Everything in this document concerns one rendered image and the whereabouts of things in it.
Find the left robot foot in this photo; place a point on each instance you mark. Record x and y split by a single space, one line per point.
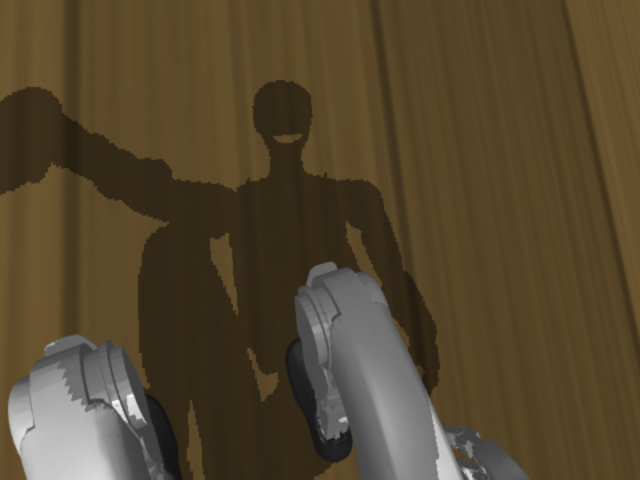
166 438

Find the right robot hand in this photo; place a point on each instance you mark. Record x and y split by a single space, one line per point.
492 462

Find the right robot foot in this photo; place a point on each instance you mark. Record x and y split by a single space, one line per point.
332 450

